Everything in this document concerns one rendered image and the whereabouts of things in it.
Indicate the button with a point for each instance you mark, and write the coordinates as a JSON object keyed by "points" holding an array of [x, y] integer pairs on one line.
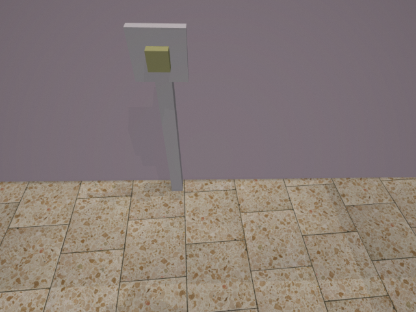
{"points": [[157, 58]]}

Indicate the panel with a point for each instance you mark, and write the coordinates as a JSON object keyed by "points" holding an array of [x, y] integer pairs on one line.
{"points": [[174, 35]]}

